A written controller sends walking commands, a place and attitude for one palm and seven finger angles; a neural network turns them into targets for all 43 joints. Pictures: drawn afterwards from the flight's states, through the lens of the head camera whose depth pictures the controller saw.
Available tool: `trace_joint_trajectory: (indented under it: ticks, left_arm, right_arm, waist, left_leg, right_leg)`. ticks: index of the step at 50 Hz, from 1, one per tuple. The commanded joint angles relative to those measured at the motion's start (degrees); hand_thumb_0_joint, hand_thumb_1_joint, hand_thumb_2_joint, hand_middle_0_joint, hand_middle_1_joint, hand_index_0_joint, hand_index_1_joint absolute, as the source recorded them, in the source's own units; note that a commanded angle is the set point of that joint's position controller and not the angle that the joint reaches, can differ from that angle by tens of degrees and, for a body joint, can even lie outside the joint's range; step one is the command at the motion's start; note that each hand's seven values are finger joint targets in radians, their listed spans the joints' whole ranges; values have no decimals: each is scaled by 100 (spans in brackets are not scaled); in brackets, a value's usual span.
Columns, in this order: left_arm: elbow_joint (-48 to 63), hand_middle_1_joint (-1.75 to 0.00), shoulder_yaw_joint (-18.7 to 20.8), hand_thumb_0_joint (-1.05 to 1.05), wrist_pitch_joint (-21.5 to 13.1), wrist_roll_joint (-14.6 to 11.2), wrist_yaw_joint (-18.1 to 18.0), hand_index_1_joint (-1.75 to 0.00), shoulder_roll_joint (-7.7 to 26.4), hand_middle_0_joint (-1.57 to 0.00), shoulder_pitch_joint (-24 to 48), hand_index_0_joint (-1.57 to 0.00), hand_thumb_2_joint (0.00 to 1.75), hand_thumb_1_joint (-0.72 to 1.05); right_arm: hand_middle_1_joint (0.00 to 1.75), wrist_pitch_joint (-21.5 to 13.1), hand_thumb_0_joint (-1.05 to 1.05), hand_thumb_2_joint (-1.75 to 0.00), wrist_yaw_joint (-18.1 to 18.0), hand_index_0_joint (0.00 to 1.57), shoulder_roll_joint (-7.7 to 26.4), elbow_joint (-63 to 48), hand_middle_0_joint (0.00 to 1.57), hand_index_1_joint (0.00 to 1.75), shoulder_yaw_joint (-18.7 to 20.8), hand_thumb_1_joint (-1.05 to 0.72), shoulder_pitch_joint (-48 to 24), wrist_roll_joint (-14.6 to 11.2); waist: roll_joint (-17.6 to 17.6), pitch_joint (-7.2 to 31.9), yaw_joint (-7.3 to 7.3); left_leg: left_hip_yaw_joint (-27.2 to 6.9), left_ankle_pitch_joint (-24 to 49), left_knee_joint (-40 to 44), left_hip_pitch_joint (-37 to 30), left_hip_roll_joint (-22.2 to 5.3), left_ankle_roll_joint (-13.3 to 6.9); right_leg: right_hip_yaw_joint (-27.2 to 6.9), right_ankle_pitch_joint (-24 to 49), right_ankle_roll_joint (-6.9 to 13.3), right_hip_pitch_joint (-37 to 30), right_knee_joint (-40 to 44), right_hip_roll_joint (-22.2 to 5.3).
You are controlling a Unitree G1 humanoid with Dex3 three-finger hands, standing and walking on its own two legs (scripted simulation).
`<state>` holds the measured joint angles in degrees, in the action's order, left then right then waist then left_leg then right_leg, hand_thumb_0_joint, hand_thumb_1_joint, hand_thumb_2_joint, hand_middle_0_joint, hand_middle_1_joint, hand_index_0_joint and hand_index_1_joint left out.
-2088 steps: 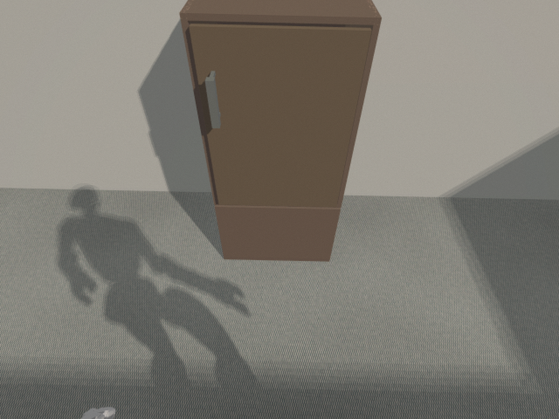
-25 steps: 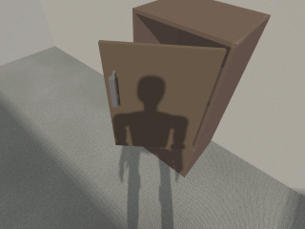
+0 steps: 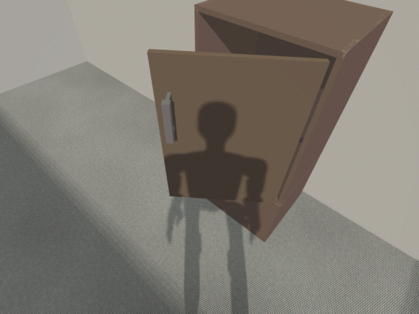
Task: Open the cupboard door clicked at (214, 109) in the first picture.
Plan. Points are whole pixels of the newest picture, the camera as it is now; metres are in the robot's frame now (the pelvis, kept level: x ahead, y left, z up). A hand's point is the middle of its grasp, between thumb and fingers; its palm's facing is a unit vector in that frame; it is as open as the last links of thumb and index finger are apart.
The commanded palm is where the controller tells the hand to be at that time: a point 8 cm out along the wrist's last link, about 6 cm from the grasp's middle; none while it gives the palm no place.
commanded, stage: look again from close up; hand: left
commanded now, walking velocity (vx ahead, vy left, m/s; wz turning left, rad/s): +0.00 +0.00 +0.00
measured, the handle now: (169, 118) +0.59 +0.13 +0.04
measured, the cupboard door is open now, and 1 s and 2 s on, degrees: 37 37 37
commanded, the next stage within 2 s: raise the hand with hooked fingers in 0.28 s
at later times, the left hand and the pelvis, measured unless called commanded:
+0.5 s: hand out of the picture +0.15 +0.19 -0.08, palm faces +0.22 -0.96 -0.20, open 7.4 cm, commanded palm +0.13 +0.23 -0.05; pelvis +0.02 +0.00 +0.01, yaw +1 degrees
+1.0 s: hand (110, 274) +0.20 +0.19 +0.00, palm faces +0.11 -0.99 -0.12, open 9.8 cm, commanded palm +0.18 +0.25 -0.01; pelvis +0.03 -0.05 -0.07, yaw +5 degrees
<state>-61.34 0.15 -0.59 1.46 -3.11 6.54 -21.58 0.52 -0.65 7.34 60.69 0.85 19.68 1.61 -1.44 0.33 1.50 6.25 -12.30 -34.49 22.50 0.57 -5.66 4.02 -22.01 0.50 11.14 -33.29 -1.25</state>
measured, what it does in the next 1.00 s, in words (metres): steps on the spot: right foot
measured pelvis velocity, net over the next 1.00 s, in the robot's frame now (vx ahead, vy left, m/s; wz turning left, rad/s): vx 0.03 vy -0.05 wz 0.09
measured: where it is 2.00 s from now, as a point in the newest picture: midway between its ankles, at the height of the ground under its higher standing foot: outside the picture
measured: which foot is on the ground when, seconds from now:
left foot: down 0.00-1.00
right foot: down 0.00-0.42, up 0.44-0.54, down 0.56-1.00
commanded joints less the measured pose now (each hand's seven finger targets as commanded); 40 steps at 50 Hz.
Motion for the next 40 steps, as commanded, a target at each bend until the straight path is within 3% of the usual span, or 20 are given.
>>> trace_joint_trajectory:
  ticks: [1,6,13,18,19,20,21,22,23,24,27,28,29,30,31,32,33,35,37,40]
  left_arm:
    - [144,-30,69,0,-37,16,25,-30,320,-20,-764,-20,90,90]
    - [268,-30,71,0,-103,2,24,-30,569,-20,-463,-20,90,90]
    - [310,-30,86,0,-100,1,44,-30,786,-20,-365,-20,90,90]
    - [257,-30,66,0,-100,-4,51,-30,861,-20,-328,-20,90,90]
    - [181,-30,-12,0,-31,58,-136,-30,786,-20,-324,-20,90,90]
    - [9469,-32,867,0,-1207,-1021,-215,-32,2324,-20,3661,-20,89,88]
    - [8437,-33,801,0,-1001,-728,-409,-33,1930,-20,1141,-20,88,85]
    - [8025,-34,581,0,-730,-711,-659,-34,1638,-21,845,-21,87,83]
    - [6067,-36,-316,0,-98,-800,-608,-36,111,-21,-1117,-21,86,81]
    - [7316,-37,-198,0,-247,-1162,-487,-37,257,-21,-186,-21,85,78]
    - [5659,-42,390,0,-972,-1132,69,-42,583,-21,-519,-21,82,71]
    - [5129,-43,533,0,-1325,-1211,372,-43,497,-22,-779,-22,81,69]
    - [4939,-45,778,0,-1690,-1344,761,-45,517,-22,-1309,-22,80,67]
    - [4918,-47,958,0,-2038,-1469,1210,-47,618,-22,-1440,-22,79,64]
    - [4808,-48,1227,0,-2400,-1565,1612,-48,961,-22,-1369,-22,78,62]
    - [4591,-50,1214,0,-2654,-1587,2048,-50,1016,-22,-1537,-22,77,60]
    - [4707,-51,1102,0,-2844,-1642,2449,-51,1077,-22,-1313,-22,76,57]
    - [4836,-54,1584,0,-2797,-1747,2754,-54,1416,-23,-1397,-23,74,53]
    - [5895,-57,2010,0,-2774,-1997,2736,-57,1875,-23,-779,-23,72,48]
    - [7725,-62,2139,0,-3281,-2219,2409,-62,1963,-24,45,-24,69,41]
  right_arm:
    - [30,-123,0,-90,-34,20,694,-387,20,30,107,-90,-154,-44]
    - [30,-170,0,-90,-7,20,720,-303,20,30,88,-90,-79,-58]
    - [30,-279,0,-90,-29,20,913,-283,20,30,80,-90,-276,-85]
    - [30,-295,0,-90,-45,20,932,-236,20,30,69,-90,-382,-100]
    - [30,-170,0,-90,-45,20,1089,-623,20,30,45,-90,-601,-125]
    - [30,-1024,0,-90,-218,20,1893,-2704,20,30,310,-90,-148,-462]
    - [30,-1614,0,-90,-341,20,1407,-2212,20,30,-81,-90,-524,-426]
    - [30,-1793,0,-90,-377,20,1357,-1921,20,30,-12,-90,-619,-406]
    - [30,-1789,0,-90,-273,20,1093,-1796,20,30,-35,-90,-586,-528]
    - [30,-1778,0,-90,-238,20,1308,-2260,20,30,80,-90,-576,-523]
    - [30,-1785,0,-90,-216,20,1486,-2638,20,30,210,-90,-771,-384]
    - [30,-1710,0,-90,-186,20,1482,-2766,20,30,233,-90,-767,-348]
    - [30,-1661,0,-90,-174,20,1472,-2923,20,30,280,-90,-929,-291]
    - [30,-1592,0,-90,-138,20,1528,-3015,20,30,318,-90,-1026,-251]
    - [30,-1583,0,-90,-130,20,1498,-3163,20,30,398,-90,-1266,-281]
    - [30,-1568,0,-90,-57,20,1553,-3325,20,30,434,-90,-1272,-315]
    - [30,-1550,0,-90,0,20,1600,-3556,20,30,437,-90,-1432,-329]
    - [30,-1489,0,-90,10,20,1535,-3875,20,30,443,-90,-1536,-436]
    - [30,-1462,0,-90,-25,20,1505,-4072,20,30,428,-90,-1449,-397]
    - [30,-1518,0,-90,-109,20,1273,-4104,20,30,379,-90,-1099,-336]
  waist:
    - [31,-702,-304]
    - [462,-548,-149]
    - [9,-88,-172]
    - [76,-33,-163]
    - [131,-596,-132]
    - [-1074,2150,706]
    - [-2115,2406,-60]
    - [-1870,1963,-42]
    - [-1034,828,66]
    - [-862,446,38]
    - [766,-282,128]
    - [1513,-119,64]
    - [1824,184,-191]
    - [1603,549,-283]
    - [2101,433,-349]
    - [1813,327,-396]
    - [1537,304,-311]
    - [651,711,-486]
    - [-175,1101,-545]
    - [-889,1920,-308]
  left_leg:
    - [-1661,-2112,2026,322,-948,54]
    - [-1149,-983,1633,-451,-711,194]
    - [-1109,73,1541,-979,-824,136]
    - [-944,661,1346,-1232,-806,143]
    - [-874,510,765,-768,-848,335]
    - [-1188,1019,927,-2930,-368,628]
    - [-1913,997,1525,-3589,-880,995]
    - [-2032,167,1881,-2864,-819,1265]
    - [-1827,-478,1940,-1989,-766,1120]
    - [-1685,-866,1815,-1461,-613,908]
    - [-1195,-1291,430,-73,-226,602]
    - [-1040,-967,-64,330,-158,572]
    - [-871,-710,-470,760,-92,545]
    - [-747,-494,-759,991,-63,569]
    - [-693,-669,-1078,1569,-5,613]
    - [-678,-641,-1240,1767,-1,632]
    - [-668,-731,-1433,1957,50,634]
    - [-561,-721,-1605,2013,130,548]
    - [-582,-678,-1713,1926,86,505]
    - [-691,-313,-1992,1431,-56,392]
  right_leg:
    - [-211,-21,254,329,428,-50]
    - [-530,61,287,629,896,-311]
    - [-449,768,161,317,873,-363]
    - [-492,1066,128,283,1009,-440]
    - [-594,693,132,562,1175,-386]
    - [178,1575,105,1021,454,45]
    - [-17,494,139,1434,-750,102]
    - [-119,-60,114,1756,-1166,105]
    - [-144,100,139,1945,-1305,94]
    - [-58,54,77,1833,-1019,44]
    - [138,-291,95,2125,161,154]
    - [133,-481,84,2367,57,164]
    - [47,-390,88,2412,-221,180]
    - [23,-104,113,2446,-557,180]
    - [-157,-380,114,2639,-734,142]
    - [-374,-373,171,2637,-858,85]
    - [-557,-412,182,2684,-945,21]
    - [-732,-365,169,2512,-1068,2]
    - [-802,-417,172,2602,-1224,51]
    - [-918,14,92,2614,-1367,134]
